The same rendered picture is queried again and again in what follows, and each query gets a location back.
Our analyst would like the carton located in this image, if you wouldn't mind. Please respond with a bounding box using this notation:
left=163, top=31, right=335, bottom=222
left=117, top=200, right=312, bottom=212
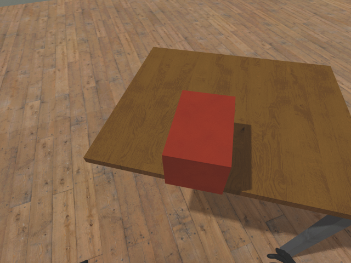
left=162, top=90, right=235, bottom=195

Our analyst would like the table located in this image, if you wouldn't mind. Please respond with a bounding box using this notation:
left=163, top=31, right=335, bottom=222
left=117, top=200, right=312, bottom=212
left=84, top=47, right=351, bottom=257

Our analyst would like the right robot hand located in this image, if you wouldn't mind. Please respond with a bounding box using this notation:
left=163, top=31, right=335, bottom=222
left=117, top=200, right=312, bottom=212
left=267, top=248, right=296, bottom=263

